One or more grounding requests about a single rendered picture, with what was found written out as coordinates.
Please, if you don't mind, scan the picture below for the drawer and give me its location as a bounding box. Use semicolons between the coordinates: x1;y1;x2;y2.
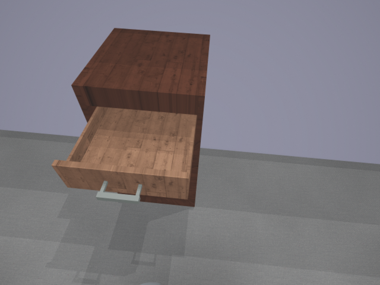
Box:
51;106;197;200

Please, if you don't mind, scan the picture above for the handle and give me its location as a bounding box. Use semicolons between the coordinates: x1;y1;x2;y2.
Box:
96;180;143;204

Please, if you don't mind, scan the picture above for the cabinet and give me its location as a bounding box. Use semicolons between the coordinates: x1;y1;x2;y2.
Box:
71;28;210;207

